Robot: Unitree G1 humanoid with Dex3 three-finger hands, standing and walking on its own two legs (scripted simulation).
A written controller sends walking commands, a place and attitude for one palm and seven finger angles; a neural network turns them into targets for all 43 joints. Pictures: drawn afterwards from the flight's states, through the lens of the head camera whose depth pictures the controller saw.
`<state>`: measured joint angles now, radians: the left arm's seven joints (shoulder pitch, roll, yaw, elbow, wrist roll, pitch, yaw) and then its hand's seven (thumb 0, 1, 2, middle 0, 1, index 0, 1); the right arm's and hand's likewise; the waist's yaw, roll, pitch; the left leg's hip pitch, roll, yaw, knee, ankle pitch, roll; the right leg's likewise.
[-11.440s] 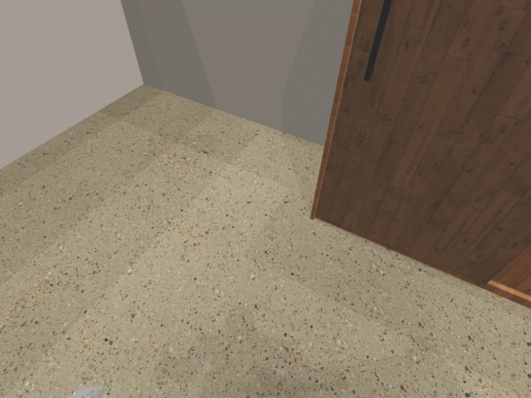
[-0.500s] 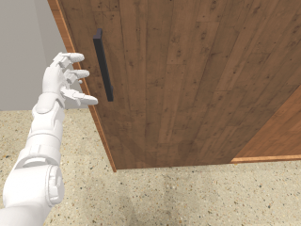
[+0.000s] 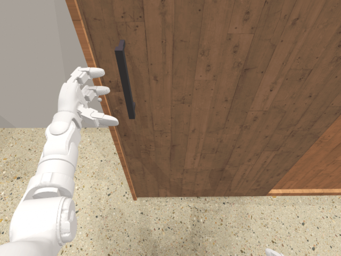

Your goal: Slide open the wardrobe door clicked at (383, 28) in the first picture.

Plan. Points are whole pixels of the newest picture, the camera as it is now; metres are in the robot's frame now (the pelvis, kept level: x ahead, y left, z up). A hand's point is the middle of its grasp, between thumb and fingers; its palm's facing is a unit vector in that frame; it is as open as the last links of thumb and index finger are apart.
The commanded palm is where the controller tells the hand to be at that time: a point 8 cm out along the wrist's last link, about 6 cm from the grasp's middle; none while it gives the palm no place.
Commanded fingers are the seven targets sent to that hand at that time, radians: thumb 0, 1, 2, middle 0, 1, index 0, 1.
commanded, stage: move the hooked fingers beside the handle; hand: left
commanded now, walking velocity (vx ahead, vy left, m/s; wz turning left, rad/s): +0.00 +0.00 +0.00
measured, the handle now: (127, 83) +0.51 +0.12 +0.14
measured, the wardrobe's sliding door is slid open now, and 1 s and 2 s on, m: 0.00 0.00 0.00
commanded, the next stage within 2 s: feel for the door with the fingertips in 0.02 s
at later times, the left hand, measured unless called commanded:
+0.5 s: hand (117, 99) +0.44 +0.13 +0.14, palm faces -0.01 -1.00 +0.01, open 14.0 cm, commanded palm +0.41 +0.19 +0.14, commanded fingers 0.00 -0.50 0.30 -0.30 -1.20 -0.30 -1.20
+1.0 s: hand (117, 93) +0.46 +0.14 +0.14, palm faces +0.01 -1.00 +0.00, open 14.0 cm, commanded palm +0.44 +0.19 +0.14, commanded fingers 0.00 -0.50 0.30 -0.30 -1.20 -0.30 -1.20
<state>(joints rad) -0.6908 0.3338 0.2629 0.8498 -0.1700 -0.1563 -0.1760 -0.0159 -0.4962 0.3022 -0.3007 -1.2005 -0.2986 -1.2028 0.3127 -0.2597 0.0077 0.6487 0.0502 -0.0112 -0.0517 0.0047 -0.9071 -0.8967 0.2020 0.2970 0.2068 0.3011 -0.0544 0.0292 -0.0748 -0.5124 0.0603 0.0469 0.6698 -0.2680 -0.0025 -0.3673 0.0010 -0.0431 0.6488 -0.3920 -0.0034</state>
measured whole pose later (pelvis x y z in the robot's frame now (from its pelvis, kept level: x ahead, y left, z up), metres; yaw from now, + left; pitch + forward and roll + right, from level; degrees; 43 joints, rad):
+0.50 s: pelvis +0.00 +0.00 +0.00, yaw +0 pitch +7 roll -1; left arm -0.70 0.26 0.22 0.83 -0.16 -0.17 -0.10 -0.02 -0.50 0.30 -0.30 -1.20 -0.30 -1.20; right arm 0.35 -0.25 0.00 0.68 0.04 -0.02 -0.03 0.01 -0.91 -0.90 0.20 0.30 0.21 0.30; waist -0.07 0.04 -0.07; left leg -0.52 0.06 0.05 0.67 -0.27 0.00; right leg -0.38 0.00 -0.04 0.66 -0.39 -0.01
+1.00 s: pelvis -0.01 +0.00 +0.00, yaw +0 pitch +7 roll -1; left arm -0.83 0.30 0.23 1.00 -0.13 -0.21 -0.10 -0.02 -0.50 0.30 -0.30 -1.20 -0.30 -1.20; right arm 0.34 -0.26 0.00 0.69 0.03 -0.02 -0.04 0.00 -0.91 -0.90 0.20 0.30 0.21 0.30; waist -0.08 0.03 -0.06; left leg -0.55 0.06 0.04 0.68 -0.26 -0.01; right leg -0.41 0.00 -0.05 0.67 -0.39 -0.01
